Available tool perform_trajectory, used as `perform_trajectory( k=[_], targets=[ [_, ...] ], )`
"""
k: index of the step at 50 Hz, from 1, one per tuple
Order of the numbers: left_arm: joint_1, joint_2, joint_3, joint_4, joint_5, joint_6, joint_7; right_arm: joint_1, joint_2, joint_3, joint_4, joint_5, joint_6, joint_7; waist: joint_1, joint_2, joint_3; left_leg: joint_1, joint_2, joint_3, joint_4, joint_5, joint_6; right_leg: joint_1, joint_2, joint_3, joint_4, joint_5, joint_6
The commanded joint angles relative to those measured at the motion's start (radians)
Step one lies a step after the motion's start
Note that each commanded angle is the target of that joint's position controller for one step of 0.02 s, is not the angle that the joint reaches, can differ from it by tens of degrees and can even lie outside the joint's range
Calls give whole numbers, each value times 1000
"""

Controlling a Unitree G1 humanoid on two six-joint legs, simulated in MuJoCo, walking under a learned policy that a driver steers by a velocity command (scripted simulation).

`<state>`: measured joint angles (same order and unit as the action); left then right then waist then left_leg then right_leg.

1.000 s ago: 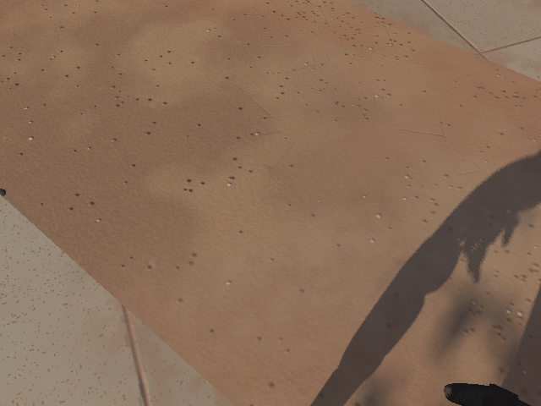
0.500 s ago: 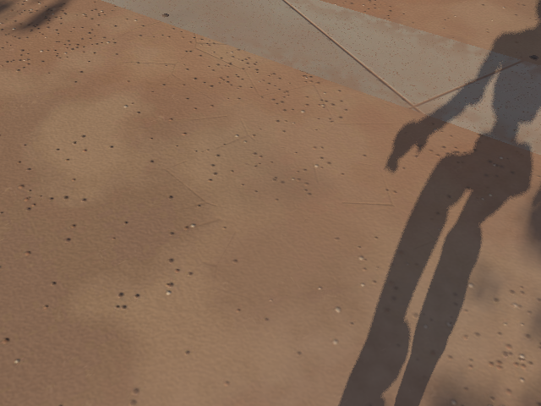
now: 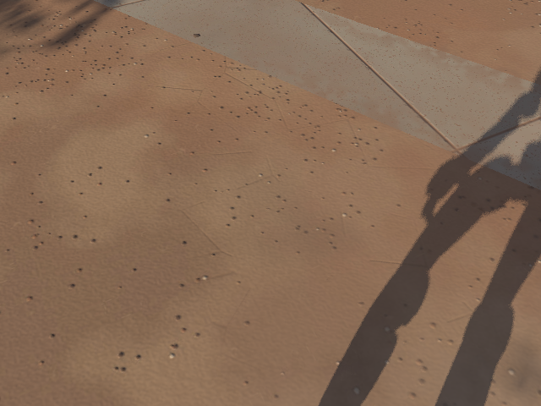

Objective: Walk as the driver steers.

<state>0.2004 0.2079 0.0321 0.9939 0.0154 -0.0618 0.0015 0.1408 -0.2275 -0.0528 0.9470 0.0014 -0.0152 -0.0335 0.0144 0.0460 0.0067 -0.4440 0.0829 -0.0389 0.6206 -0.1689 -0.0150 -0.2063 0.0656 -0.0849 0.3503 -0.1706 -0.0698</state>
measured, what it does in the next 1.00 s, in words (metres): walks ahead: left foot, then right foot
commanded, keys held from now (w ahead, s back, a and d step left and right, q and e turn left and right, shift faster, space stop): no key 0.16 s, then w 0.18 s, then no key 0.26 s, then e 0.18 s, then w+e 0.22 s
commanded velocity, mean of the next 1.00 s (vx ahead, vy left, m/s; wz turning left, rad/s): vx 0.15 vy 0.00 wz -0.13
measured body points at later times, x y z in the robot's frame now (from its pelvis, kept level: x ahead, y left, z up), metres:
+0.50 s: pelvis +0.11 +0.05 -0.02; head +0.13 +0.06 +0.43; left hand +0.10 +0.31 -0.17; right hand +0.19 -0.21 -0.15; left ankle +0.08 +0.14 -0.74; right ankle +0.01 -0.08 -0.71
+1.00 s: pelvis +0.18 +0.02 +0.00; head +0.20 +0.00 +0.45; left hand +0.28 +0.28 -0.13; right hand +0.28 -0.28 -0.13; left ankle +0.18 +0.16 -0.68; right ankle +0.19 -0.06 -0.74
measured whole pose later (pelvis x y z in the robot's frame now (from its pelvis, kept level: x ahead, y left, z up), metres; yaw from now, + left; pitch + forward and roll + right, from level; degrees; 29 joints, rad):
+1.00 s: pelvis +0.18 +0.02 +0.00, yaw -9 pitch +1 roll +1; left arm 0.23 0.23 0.08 0.94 -0.01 -0.06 0.00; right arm 0.07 -0.28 -0.09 0.96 0.01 -0.08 -0.02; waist 0.03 0.02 0.03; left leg -0.46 0.02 -0.02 1.01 -0.39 0.03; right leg -0.26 0.07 0.02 0.44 -0.19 -0.09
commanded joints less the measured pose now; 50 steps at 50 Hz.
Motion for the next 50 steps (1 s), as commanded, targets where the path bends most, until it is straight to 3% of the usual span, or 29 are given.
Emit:
perform_trajectory(
  k=[1,3,4,6,8,10,13,15,17,18,21,22,23,24,25,26,27,28,31,34,38,41,42,43,44,45,46,48,50],
  targets=[
    [-13,123,19,-29,-20,4,8,73,-90,-24,-8,-14,-1,-4,-53,-100,-52,228,-9,16,-183,120,27,-56,-230,143,-42,148,-88],
    [86,95,15,-10,3,2,7,69,-173,-39,-10,-15,-1,-12,21,30,-54,331,82,-66,-178,384,69,-120,-116,94,34,-78,-6],
    [141,69,12,3,1,7,11,41,-158,-38,4,-2,1,-10,60,118,-55,297,83,-75,-175,272,105,-107,-78,59,15,-120,17],
    [53,103,17,-7,-6,26,23,16,-87,-27,10,1,-1,1,11,63,-13,212,30,-49,-200,131,70,-56,-80,44,33,-77,33],
    [40,108,19,-4,-7,40,30,15,-91,-27,20,-6,-11,4,4,39,-25,234,11,-30,-182,198,54,-44,-91,53,45,-16,29],
    [59,111,25,9,-15,44,27,53,-102,-34,49,9,-13,1,1,26,-50,247,-13,-8,-157,23,73,-41,-78,37,64,-163,13],
    [57,114,32,4,-35,31,25,61,-102,-38,52,24,-24,-2,-5,-25,49,141,-23,-22,-140,-354,114,-113,-113,92,61,-425,-42],
    [108,123,37,15,-42,5,23,30,-85,-34,37,29,-54,4,14,-66,96,27,-32,-11,-83,-345,121,-58,-172,183,33,-447,-84],
    [195,178,55,42,-46,-17,19,-30,-52,-25,5,25,-87,22,37,-180,95,-138,-66,72,86,-184,102,109,-317,384,-38,-337,-154],
    [187,185,57,40,-41,-24,20,-60,-59,-25,-9,18,-98,29,33,-190,104,-181,-59,85,129,-80,99,149,-376,436,-14,-108,-176],
    [95,158,46,11,-34,-13,24,13,-39,-25,24,17,-98,45,-32,-190,42,-40,-74,111,15,-168,102,146,-339,287,134,469,-118],
    [35,169,47,-7,-38,-6,25,108,-64,-37,57,15,-92,46,-88,-161,-9,190,-88,101,-109,45,115,49,-264,194,224,597,-59],
    [14,157,45,-31,-27,-10,26,210,-178,-73,93,6,-85,43,-109,7,-80,395,4,-53,-102,481,147,-82,-130,71,470,525,29],
    [50,121,34,-16,2,-19,21,293,-204,-73,111,5,-65,31,-119,216,-137,635,204,-257,-142,1014,225,-353,-32,16,752,-206,102],
    [87,93,34,-2,-19,-24,16,321,-126,-39,113,4,-59,29,-106,178,-169,652,295,-323,-145,1142,290,-422,-27,135,864,-464,104],
    [56,86,35,-7,-48,-16,16,271,-97,-26,101,-1,-63,28,-90,91,-114,580,284,-286,-155,1041,300,-436,-58,178,903,-464,100],
    [18,78,34,-16,-56,-5,17,194,-82,-15,83,0,-69,28,-61,31,-56,514,253,-228,-179,943,278,-448,-90,167,853,-420,93],
    [11,73,38,-14,-47,6,22,124,-74,-5,71,0,-70,26,-26,-3,-23,450,213,-162,-205,865,243,-413,-121,146,747,-361,90],
    [6,37,31,-3,-35,28,30,51,-109,-9,69,-14,-51,8,11,58,-32,351,117,-27,-221,857,196,-216,-105,79,436,-216,109],
    [-49,81,39,-29,-46,43,27,55,-195,-36,67,2,-32,-16,-8,82,-71,382,144,-10,-221,872,210,-165,-66,33,344,-105,101],
    [-124,102,52,-79,-39,71,9,22,-185,-51,51,13,-2,-38,-11,82,-16,343,196,-21,-218,554,204,-179,-86,31,315,-123,48],
    [-60,123,75,-74,-26,78,0,1,-179,-60,35,22,-1,-38,30,33,-30,235,155,9,-127,176,148,-12,-61,31,209,-57,-19],
    [17,183,101,-62,-32,73,5,1,-141,-52,22,8,-6,-29,50,-109,-52,127,77,88,67,-37,99,99,-143,194,115,-82,-78],
    [120,272,119,-55,-39,57,8,-45,-63,-28,-48,-5,-20,-20,63,-338,-72,-170,-147,176,375,-410,23,263,-357,676,-75,-298,-266],
    [163,232,98,-44,-18,26,-2,-101,-80,-30,-68,8,-39,-1,87,-294,-80,-307,-127,-14,549,-541,36,293,-427,876,-165,-489,-316],
    [101,201,88,-64,-17,-2,0,-110,-123,-37,-73,36,-59,16,59,-231,-19,-368,-74,-59,591,-442,60,254,-414,819,-170,-523,-283],
    [36,180,82,-90,-22,-19,0,-103,-155,-45,-57,36,-74,21,29,-147,4,-337,-41,-60,556,-343,71,193,-365,721,-170,-474,-233],
    [-33,164,75,-122,-29,-24,3,-100,-188,-61,-42,7,-86,14,-7,-99,-1,-235,0,-57,412,-210,60,103,-298,586,-184,-345,-173],
    [-15,173,77,-130,-27,-19,10,-118,-164,-61,-45,-2,-89,13,-3,-107,-18,-154,-19,-25,303,-121,30,59,-245,495,-194,-242,-161]
  ],
)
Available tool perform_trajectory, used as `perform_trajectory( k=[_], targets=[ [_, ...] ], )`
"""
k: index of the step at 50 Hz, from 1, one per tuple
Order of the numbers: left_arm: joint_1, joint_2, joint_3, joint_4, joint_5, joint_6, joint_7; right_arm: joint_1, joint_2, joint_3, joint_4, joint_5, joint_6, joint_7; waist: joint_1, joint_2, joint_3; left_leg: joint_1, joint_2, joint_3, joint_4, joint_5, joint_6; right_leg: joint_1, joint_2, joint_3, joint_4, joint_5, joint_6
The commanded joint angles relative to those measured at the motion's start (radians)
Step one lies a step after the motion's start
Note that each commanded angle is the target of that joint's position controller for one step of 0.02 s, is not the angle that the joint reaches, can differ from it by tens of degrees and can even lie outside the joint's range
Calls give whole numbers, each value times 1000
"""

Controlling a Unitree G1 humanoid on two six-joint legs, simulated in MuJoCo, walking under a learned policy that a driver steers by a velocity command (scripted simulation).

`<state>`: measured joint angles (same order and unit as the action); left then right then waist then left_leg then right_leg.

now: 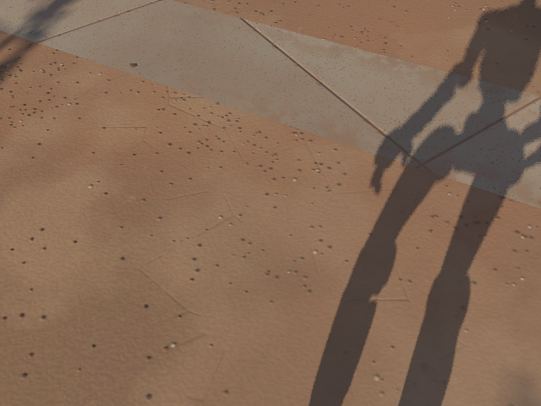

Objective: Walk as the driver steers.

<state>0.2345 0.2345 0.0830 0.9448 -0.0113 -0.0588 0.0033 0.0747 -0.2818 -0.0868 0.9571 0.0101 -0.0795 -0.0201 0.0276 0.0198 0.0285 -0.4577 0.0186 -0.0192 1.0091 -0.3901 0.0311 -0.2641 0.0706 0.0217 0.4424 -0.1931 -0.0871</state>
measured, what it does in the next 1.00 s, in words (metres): walks ahead, turning right: left foot, then right foot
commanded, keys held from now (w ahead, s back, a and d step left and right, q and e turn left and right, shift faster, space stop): w+e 0.58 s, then w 0.32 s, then w+q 0.10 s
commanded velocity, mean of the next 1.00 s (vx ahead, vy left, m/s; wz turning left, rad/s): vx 0.46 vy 0.00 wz -0.42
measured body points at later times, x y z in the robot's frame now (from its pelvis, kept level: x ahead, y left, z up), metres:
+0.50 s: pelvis +0.18 +0.05 +0.00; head +0.21 +0.06 +0.45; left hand +0.37 +0.29 -0.12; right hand +0.17 -0.24 -0.11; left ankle +0.20 +0.16 -0.74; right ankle +0.16 -0.10 -0.65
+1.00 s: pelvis +0.41 -0.11 +0.00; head +0.43 -0.13 +0.45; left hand +0.62 +0.09 -0.11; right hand +0.37 -0.40 -0.13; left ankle +0.48 +0.05 -0.65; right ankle +0.40 -0.19 -0.74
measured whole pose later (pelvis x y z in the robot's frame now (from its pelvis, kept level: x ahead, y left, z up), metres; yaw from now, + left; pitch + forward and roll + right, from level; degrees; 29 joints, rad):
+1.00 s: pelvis +0.41 -0.11 +0.00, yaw -26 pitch +1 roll -1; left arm 0.24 0.25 0.06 0.78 0.00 -0.07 -0.04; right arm 0.22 -0.30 -0.06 0.89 0.03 -0.08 0.00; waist 0.00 0.04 0.04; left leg -0.57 0.14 -0.03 1.14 -0.29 0.01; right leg -0.23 0.06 -0.06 0.38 -0.16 -0.08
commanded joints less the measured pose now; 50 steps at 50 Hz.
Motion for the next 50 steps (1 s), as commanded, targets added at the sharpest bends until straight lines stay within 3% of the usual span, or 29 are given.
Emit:
perform_trajectory(
  k=[1,5,10,12,14,15,16,17,18,19,20,22,24,29,33,36,38,39,40,41,42,43,44,45,46,47,50],
  targets=[
    [-28,157,29,-81,-1,-21,14,-64,-93,-23,-60,-12,-25,-2,-11,-85,-42,-127,34,-36,-139,137,-30,110,-236,363,-286,-184,-147],
    [28,188,41,-85,-5,-16,23,-133,-58,-6,-87,-4,-26,0,20,-117,-23,-85,3,-32,-353,244,-64,79,-218,334,-282,-155,-139],
    [56,193,48,-90,-13,-4,18,-173,-76,1,-124,14,-42,11,42,-148,-18,11,-19,-36,-489,259,-74,46,-217,370,-233,-187,-124],
    [52,185,46,-100,-12,3,17,-144,-97,-4,-128,22,-54,16,21,-161,-29,90,-24,-38,-536,245,-65,39,-215,407,-194,-205,-115],
    [31,148,33,-120,-12,9,19,-36,-116,-15,-102,21,-63,15,-42,-161,-51,248,-17,-28,-601,237,-43,-11,-170,408,-98,-216,-83],
    [10,101,17,-137,-8,8,20,82,-148,-28,-73,15,-66,11,-97,-135,-90,412,53,-76,-616,210,-14,-113,-128,366,33,-237,-47],
    [25,16,-5,-151,3,3,17,234,-204,-43,-49,-2,-63,5,-133,49,-195,626,248,-280,-646,80,50,-260,-26,214,381,-346,14],
    [68,34,-4,-212,-32,-13,15,286,-285,-57,-31,-24,-53,15,-89,308,-193,716,433,-724,-788,-232,185,-544,25,135,592,-446,18],
    [73,147,16,-190,-40,-19,15,205,-197,-38,-64,-15,-56,21,-80,192,-101,641,413,-696,-806,-332,186,-610,-74,159,725,-367,22],
    [37,180,26,-186,-31,-15,13,157,-129,-21,-85,-4,-54,22,-83,141,-31,573,354,-539,-801,-228,142,-624,-101,146,756,-266,24],
    [42,160,26,-174,-21,-10,13,116,-100,-10,-98,-9,-51,24,-63,96,-20,511,302,-418,-807,-94,113,-580,-128,132,758,-190,33],
    [11,131,25,-195,-17,-4,4,89,-79,0,-97,-17,-42,21,-48,103,6,423,248,-245,-839,109,91,-528,-178,111,712,-93,47],
    [-14,101,18,-220,-20,1,-4,123,-90,-4,-84,-22,-45,18,-59,94,-2,411,228,-145,-855,250,105,-525,-186,82,701,-24,64],
    [-106,76,3,-288,-18,5,-20,160,-127,-10,-78,-20,-37,8,-76,64,14,422,221,28,-871,448,117,-520,-186,46,465,156,87],
    [-232,42,-21,-340,-11,2,-44,248,-147,-10,-53,0,-27,12,-116,39,60,437,235,91,-877,461,123,-437,-153,-25,260,195,60],
    [-278,64,-20,-373,-13,0,-59,284,-174,-15,-34,18,-10,17,-98,49,76,522,278,101,-831,590,119,-398,-123,-55,171,96,17],
    [-207,115,2,-366,-6,1,-60,278,-209,-21,-28,21,1,13,-26,94,4,556,283,130,-689,950,101,-227,-63,-97,133,24,-26],
    [-63,155,26,-325,-7,3,-56,265,-211,-18,-27,21,9,9,62,91,-80,521,259,169,-522,1070,78,-20,-27,-119,77,80,-58],
    [98,215,56,-275,-8,9,-41,268,-190,-8,-37,13,7,5,132,68,-174,353,220,190,-305,963,42,266,-49,-65,95,129,-87],
    [220,329,80,-248,6,14,-24,332,-85,27,-84,-16,-10,14,111,-157,-330,-66,97,201,107,391,-19,684,-325,367,105,67,-216],
    [230,299,61,-254,3,11,-24,362,-74,39,-64,0,-42,27,88,-213,-491,-188,-11,2,311,-201,-23,735,-480,754,-74,22,-307],
    [178,232,37,-250,8,3,-32,251,-150,11,-96,40,-54,34,101,-147,-362,-282,42,-59,371,-158,-10,642,-437,616,-103,37,-251],
    [111,200,27,-250,3,-3,-33,183,-140,15,-121,46,-58,32,76,-126,-219,-305,83,-35,329,-79,1,478,-390,450,-114,103,-212],
    [41,170,17,-251,2,-9,-35,168,-128,13,-118,26,-55,24,33,-66,-137,-271,120,-27,252,-3,-2,324,-343,343,-141,153,-183],
    [-8,134,7,-256,11,-16,-37,191,-127,7,-106,16,-41,21,-8,-82,-100,-205,148,-36,203,49,-3,215,-312,262,-178,191,-163],
    [-34,122,6,-256,17,-22,-38,230,-108,9,-94,16,-23,24,-37,-102,-90,-147,161,-43,185,88,-7,145,-299,223,-222,174,-159],
    [-37,137,13,-223,19,-51,-34,231,-74,13,-94,16,15,19,-63,-88,-40,-157,166,-52,123,180,-29,63,-296,126,-308,192,-164]
  ],
)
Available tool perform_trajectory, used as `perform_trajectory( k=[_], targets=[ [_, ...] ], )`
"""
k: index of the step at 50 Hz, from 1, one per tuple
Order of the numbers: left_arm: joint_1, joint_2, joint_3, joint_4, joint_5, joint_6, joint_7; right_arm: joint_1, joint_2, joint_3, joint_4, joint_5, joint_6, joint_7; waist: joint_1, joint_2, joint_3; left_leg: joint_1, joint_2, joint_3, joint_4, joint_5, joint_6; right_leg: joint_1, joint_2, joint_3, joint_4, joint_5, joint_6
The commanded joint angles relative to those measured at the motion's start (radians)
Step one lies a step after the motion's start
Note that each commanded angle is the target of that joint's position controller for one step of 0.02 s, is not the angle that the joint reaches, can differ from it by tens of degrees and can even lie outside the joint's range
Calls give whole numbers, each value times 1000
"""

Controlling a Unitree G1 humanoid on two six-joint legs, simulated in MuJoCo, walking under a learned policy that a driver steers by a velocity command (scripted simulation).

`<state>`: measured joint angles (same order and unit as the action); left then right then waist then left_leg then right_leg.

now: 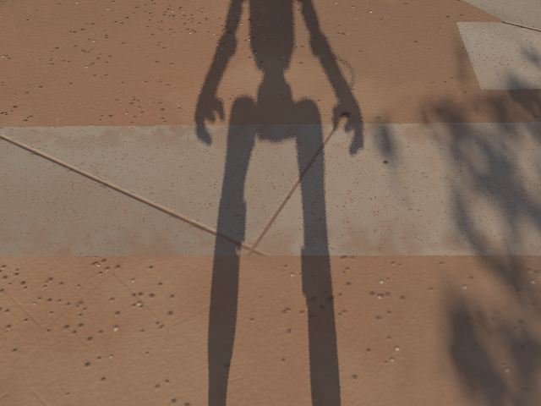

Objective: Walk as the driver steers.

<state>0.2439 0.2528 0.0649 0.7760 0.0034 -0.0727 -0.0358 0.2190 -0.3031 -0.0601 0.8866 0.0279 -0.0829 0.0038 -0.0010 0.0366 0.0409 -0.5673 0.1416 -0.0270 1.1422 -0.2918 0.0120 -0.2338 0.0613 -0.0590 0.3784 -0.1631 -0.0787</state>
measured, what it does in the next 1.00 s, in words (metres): walks ahead, turning left: left foot, then right foot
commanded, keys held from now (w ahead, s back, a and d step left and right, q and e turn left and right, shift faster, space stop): w+q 0.20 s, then q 0.80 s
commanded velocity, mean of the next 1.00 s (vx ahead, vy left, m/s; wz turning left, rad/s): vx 0.21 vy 0.00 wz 0.48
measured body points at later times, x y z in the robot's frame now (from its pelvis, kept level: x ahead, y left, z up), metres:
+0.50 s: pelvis +0.25 +0.07 -0.02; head +0.30 +0.09 +0.43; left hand +0.30 +0.37 -0.13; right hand +0.47 -0.16 -0.11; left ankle +0.32 +0.15 -0.74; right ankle +0.21 -0.10 -0.64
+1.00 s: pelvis +0.34 +0.04 +0.00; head +0.39 +0.04 +0.44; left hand +0.31 +0.35 -0.09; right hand +0.64 -0.12 -0.10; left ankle +0.26 +0.14 -0.66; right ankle +0.43 -0.06 -0.74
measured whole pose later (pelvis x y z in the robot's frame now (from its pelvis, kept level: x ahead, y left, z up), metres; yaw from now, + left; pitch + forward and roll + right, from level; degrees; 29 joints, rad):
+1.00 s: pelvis +0.34 +0.04 +0.00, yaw +34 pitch +2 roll +1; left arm 0.18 0.26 0.06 0.69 0.02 -0.01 0.04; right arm 0.17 -0.35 -0.10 0.62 0.02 0.06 -0.02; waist 0.01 0.05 0.03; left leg -0.57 -0.08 -0.08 1.15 -0.44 -0.07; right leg -0.30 -0.03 0.00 0.48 -0.22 0.00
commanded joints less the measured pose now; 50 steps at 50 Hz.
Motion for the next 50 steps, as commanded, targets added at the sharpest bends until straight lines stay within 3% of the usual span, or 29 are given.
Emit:
perform_trajectory(
  k=[1,4,7,11,14,15,16,17,18,19,20,21,22,23,24,26,29,32,35,38,40,41,42,43,44,45,46,47,50],
  targets=[
    [-35,123,33,-42,10,-41,10,57,-53,-15,-34,-3,23,-7,-27,-98,-31,-84,40,-57,-49,128,-16,34,-285,175,-258,169,-166],
    [-1,127,32,-14,15,-45,26,-14,-50,-16,-60,-6,16,-3,-2,-87,0,-140,6,-86,-214,306,-20,75,-268,79,-270,196,-132],
    [9,144,33,0,10,-45,35,-101,-31,-7,-90,-9,7,15,30,-79,25,-115,-25,-35,-384,437,-9,104,-263,-2,-287,202,-102],
    [62,158,38,37,-1,-24,46,-207,-11,8,-152,-13,4,42,72,-57,71,-167,-45,11,-516,402,18,251,-302,-60,-229,324,-85],
    [40,195,46,30,-10,13,68,-186,-42,-5,-195,-23,0,69,38,-107,10,-80,-113,97,-547,260,48,325,-315,-94,-48,746,-47],
    [29,208,49,22,-12,24,77,-120,-67,-17,-188,-23,2,72,5,-133,-43,5,-153,125,-543,216,62,335,-308,-101,52,883,-28],
    [13,214,49,13,-13,34,84,0,-109,-39,-165,-20,2,70,-56,-132,-110,150,-193,133,-578,227,85,309,-283,-111,214,919,-3],
    [9,205,43,3,-16,33,87,116,-166,-66,-146,-23,3,54,-123,-87,-174,357,-191,85,-668,403,122,199,-229,-130,444,773,49],
    [94,103,11,-24,31,17,77,153,-267,-82,-150,-30,11,29,-61,157,-295,688,45,-211,-555,888,222,-105,-123,-122,796,-17,112],
    [185,69,-13,-44,24,-8,58,127,-289,-76,-194,-44,9,33,-16,229,-517,957,268,-693,-632,980,456,-384,46,77,1102,-566,151],
    [90,176,11,-35,-8,-19,45,121,-225,-66,-219,-42,21,35,-94,43,-543,916,213,-582,-672,891,405,-409,-26,201,1129,-500,127],
    [9,175,11,-70,-27,-17,46,55,-178,-54,-229,-26,26,33,-77,5,-399,784,166,-449,-690,783,355,-455,-65,177,1058,-418,111],
    [-19,162,11,-63,-14,-6,59,5,-144,-46,-232,-11,32,28,-43,-75,-259,612,111,-364,-725,703,310,-459,-103,151,977,-361,118],
    [-22,170,17,-68,-4,12,72,-31,-127,-41,-241,-12,40,21,-12,-55,-196,471,84,-327,-760,641,296,-414,-123,149,913,-320,124],
    [-5,172,21,-72,-3,31,75,-48,-128,-40,-252,-27,47,18,16,-17,-172,365,58,-311,-794,597,287,-344,-127,149,879,-298,126],
    [33,144,17,-71,4,47,83,-69,-145,-48,-266,-38,48,14,41,20,-168,270,29,-269,-810,637,287,-291,-114,131,802,-269,142],
    [10,130,13,-81,12,54,94,-62,-166,-56,-274,-29,60,-6,33,33,-208,279,11,-261,-789,623,269,-305,-97,138,675,-196,169],
    [-46,129,12,-99,7,61,94,-76,-165,-56,-292,-19,86,-26,15,61,-208,271,-19,-297,-792,338,227,-303,-84,154,559,-112,179],
    [-96,128,11,-119,1,53,84,-78,-163,-57,-306,-22,104,-35,-6,100,-172,261,-34,-356,-795,142,206,-279,-63,164,437,-96,175],
    [-100,138,16,-127,-4,33,71,-67,-159,-57,-315,-22,112,-31,-15,130,-169,307,-26,-423,-742,219,199,-224,-39,165,311,-140,157],
    [-51,141,23,-117,-8,19,61,-85,-147,-53,-326,-11,118,-31,21,135,-171,319,-48,-449,-684,291,169,-117,-34,150,116,-63,130],
    [-18,164,33,-108,-4,14,59,-81,-127,-47,-331,-6,122,-33,33,114,-169,276,-86,-431,-635,229,129,-17,-85,169,7,42,105],
    [-13,238,50,-121,14,19,65,-33,-70,-32,-337,-17,122,-31,-1,-66,-194,165,-175,-315,-448,-60,69,103,-303,340,-22,173,25],
    [-22,289,63,-110,49,34,63,-32,-87,-38,-376,-14,111,-27,-34,-359,-133,-51,-317,-114,-264,-352,11,112,-464,577,-61,390,-151],
    [-38,235,53,-135,45,33,64,-15,-173,-63,-359,-29,100,-21,-14,-290,-148,-85,-240,-124,-40,-356,-30,108,-505,596,-49,428,-213],
    [-71,184,41,-148,34,35,70,-6,-198,-76,-332,-16,105,-19,-16,-203,-140,-84,-221,-121,41,-284,-47,100,-442,470,-21,415,-173],
    [-105,162,35,-156,20,40,72,9,-178,-77,-307,-11,120,-24,-27,-154,-121,-85,-207,-104,78,-229,-68,96,-371,368,-3,381,-122],
    [-116,153,32,-158,7,44,75,4,-157,-73,-308,-12,131,-27,-20,-153,-106,-106,-198,-93,111,-181,-84,98,-347,316,1,378,-105],
    [-92,163,35,-152,13,63,86,-53,-89,-51,-340,0,142,-20,11,-198,-90,-93,-177,-17,10,-106,-109,113,-299,195,-25,366,-108]
  ],
)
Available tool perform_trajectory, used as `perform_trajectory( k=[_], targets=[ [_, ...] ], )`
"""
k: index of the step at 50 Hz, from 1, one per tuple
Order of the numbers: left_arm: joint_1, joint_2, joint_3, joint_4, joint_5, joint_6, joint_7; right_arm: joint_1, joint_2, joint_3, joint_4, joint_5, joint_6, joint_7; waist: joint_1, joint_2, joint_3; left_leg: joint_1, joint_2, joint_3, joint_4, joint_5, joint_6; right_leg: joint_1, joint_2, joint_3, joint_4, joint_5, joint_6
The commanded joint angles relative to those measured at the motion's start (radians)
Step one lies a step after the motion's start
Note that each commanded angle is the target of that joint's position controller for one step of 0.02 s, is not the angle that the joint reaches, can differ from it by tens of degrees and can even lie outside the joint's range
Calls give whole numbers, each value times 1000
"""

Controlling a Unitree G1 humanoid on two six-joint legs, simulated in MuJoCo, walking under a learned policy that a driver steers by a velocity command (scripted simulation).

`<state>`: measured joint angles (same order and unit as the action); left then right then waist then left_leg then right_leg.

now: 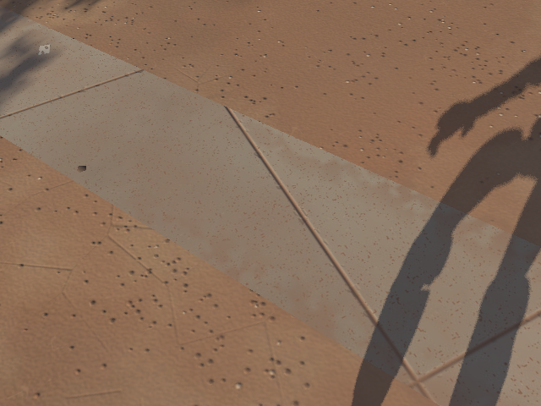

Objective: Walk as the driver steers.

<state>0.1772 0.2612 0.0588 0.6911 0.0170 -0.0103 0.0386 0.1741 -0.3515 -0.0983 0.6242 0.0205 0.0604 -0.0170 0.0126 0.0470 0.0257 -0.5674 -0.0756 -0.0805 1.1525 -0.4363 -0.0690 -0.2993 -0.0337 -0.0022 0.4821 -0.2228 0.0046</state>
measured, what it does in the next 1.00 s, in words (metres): steps on the spot: left foot, then right foot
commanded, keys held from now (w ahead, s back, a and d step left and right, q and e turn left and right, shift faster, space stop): q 0.08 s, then no key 0.92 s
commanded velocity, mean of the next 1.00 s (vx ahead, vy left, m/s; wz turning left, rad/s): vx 0.00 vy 0.00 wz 0.19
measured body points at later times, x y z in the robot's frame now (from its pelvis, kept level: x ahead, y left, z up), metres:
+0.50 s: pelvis +0.00 +0.04 +0.00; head +0.02 +0.06 +0.45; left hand +0.07 +0.34 -0.12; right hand +0.21 -0.18 -0.09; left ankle -0.01 +0.14 -0.74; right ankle +0.01 -0.11 -0.71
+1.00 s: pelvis +0.00 +0.02 -0.01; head +0.01 +0.02 +0.44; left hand +0.06 +0.29 -0.13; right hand +0.14 -0.22 -0.13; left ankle -0.01 +0.14 -0.74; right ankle +0.01 -0.11 -0.74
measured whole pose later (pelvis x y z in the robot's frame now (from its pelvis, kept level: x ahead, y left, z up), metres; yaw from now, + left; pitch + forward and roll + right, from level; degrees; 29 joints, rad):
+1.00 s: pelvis +0.00 +0.02 -0.01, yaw +9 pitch -2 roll +0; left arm 0.20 0.23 0.02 0.87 0.01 -0.02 0.02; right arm 0.20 -0.23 -0.05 0.85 -0.01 0.02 -0.02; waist 0.00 0.00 0.04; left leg -0.23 -0.02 -0.03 0.53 -0.27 0.00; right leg -0.20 -0.02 0.00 0.53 -0.31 0.02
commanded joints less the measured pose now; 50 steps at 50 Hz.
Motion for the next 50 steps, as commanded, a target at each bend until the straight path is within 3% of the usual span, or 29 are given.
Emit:
perform_trajectory(
  k=[1,4,7,10,11,12,13,14,15,17,20,22,25,27,28,29,30,31,32,36,43,50],
  targets=[
    [-11,162,46,-63,1,6,14,-35,-31,-9,-92,8,-3,3,14,-226,-83,-90,54,47,-56,42,-33,207,-216,128,-129,423,-200],
    [-13,198,61,-60,-5,16,12,-63,-15,1,-117,0,-5,17,31,-250,-115,23,88,81,-229,34,-22,207,-247,87,-126,411,-210],
    [-12,215,66,-48,-22,14,-4,-46,-26,-2,-116,-3,-4,27,31,-263,-123,146,73,117,-385,29,8,180,-264,86,-111,397,-214],
    [-37,201,57,-33,-50,12,-14,43,-20,-9,-77,-8,-7,32,-25,-232,-117,335,37,149,-715,244,76,126,-238,56,-24,334,-159],
    [16,162,45,-8,-44,7,-18,59,-41,-13,-74,-12,-9,26,-22,-165,-129,468,68,86,-794,379,103,42,-203,14,40,230,-90],
    [36,81,16,-25,8,1,-28,74,-120,-25,-93,-18,-12,11,9,94,-177,633,302,-203,-795,701,167,-139,-109,-82,266,-131,15],
    [-20,87,14,-59,12,0,-22,42,-136,-17,-99,-49,-25,14,-8,240,-159,541,469,-341,-779,826,362,-264,-30,-41,406,-434,64],
    [-60,159,34,-57,-7,5,-12,51,-94,-9,-91,-59,-44,20,-55,158,-158,483,441,-317,-806,723,401,-254,-47,23,516,-437,74],
    [-58,171,42,-43,-19,12,-10,21,-70,3,-72,-57,-58,21,-34,136,-124,455,379,-243,-810,647,355,-250,-51,42,558,-386,71],
    [-22,166,49,-7,-11,28,1,-50,-59,8,-66,-32,-66,17,-9,112,-90,423,316,-169,-808,612,293,-242,-53,52,554,-283,81],
    [23,118,35,17,-17,27,-6,-79,-17,24,-49,-35,-66,8,16,94,-113,394,266,-90,-794,674,282,-140,-39,35,473,-189,93],
    [-9,89,20,12,-17,25,-9,-72,-13,24,-36,-34,-62,7,-8,97,-110,404,260,-90,-783,636,283,-91,-37,24,337,-186,89],
    [-13,98,16,12,-21,23,-14,-57,-20,25,-11,-34,-55,9,-22,98,-105,407,280,-143,-779,551,300,-17,-24,13,175,-167,79],
    [32,87,9,35,-12,17,-20,-72,3,37,7,-22,-55,11,19,69,-88,354,249,-135,-769,435,253,111,-14,3,-65,53,53],
    [39,113,10,37,4,13,-20,-36,19,42,23,-26,-63,13,10,27,-94,315,218,-127,-763,347,203,189,-46,50,-91,187,34],
    [41,173,19,30,7,12,-17,-8,21,43,29,-42,-71,19,-28,-66,-91,280,160,-79,-730,242,157,219,-108,102,-61,322,2],
    [15,188,28,52,-6,10,-21,13,26,40,33,-44,-72,21,-64,-178,-75,321,101,-10,-746,177,119,119,-102,90,-39,149,-40],
    [-6,134,17,38,-8,4,-29,-40,-4,37,40,-47,-69,18,-21,-146,-44,356,92,0,-716,183,98,56,-78,84,-65,35,-42],
    [-8,113,10,47,0,-2,-29,-63,-4,33,38,-41,-65,14,-16,-138,-36,364,93,3,-702,197,101,35,-71,79,-76,-5,-27],
    [14,97,0,68,-2,-21,-22,-48,20,33,60,-36,-51,3,-9,-100,-30,353,104,-8,-701,262,115,49,-48,57,-57,23,0],
    [21,92,-7,96,-5,-17,-11,-16,27,28,120,-31,-57,-3,-5,-47,-24,352,104,-4,-702,295,99,63,-34,49,-46,31,-5],
    [25,80,-11,145,-9,-15,-11,9,22,25,186,-27,-57,-14,-8,-40,-20,374,107,0,-703,330,94,66,-22,39,-51,50,-6]
  ],
)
